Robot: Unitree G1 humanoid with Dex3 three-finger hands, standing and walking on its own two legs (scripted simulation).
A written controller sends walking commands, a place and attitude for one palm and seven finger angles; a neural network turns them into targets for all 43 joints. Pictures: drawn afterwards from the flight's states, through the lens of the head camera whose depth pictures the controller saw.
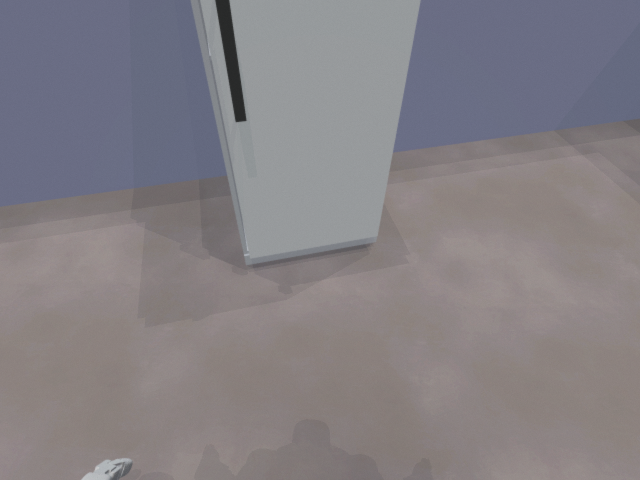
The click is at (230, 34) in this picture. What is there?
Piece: fridge door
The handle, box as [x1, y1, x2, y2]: [215, 0, 246, 121]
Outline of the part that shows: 215,0 235,120 246,120 228,0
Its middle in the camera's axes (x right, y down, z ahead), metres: -0.21 -0.43 +0.89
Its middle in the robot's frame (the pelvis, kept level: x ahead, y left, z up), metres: +0.96 +0.26 +0.10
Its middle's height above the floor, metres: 0.87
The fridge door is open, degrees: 0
